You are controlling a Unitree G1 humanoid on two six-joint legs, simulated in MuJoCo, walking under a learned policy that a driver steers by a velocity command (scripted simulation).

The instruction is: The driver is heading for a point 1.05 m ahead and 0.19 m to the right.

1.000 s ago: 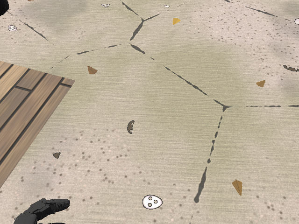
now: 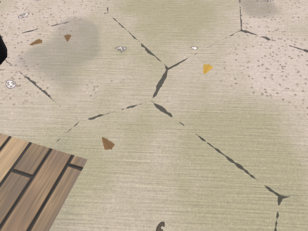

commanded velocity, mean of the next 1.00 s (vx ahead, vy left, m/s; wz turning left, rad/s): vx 0.50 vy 0.00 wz -0.40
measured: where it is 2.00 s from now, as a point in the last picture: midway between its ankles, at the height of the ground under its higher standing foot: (199, 122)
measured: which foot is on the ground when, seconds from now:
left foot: down 0.00-0.08, up 0.10-0.52, down 0.54-1.00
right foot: up 0.00-0.06, down 0.08-0.56, up 0.58-1.00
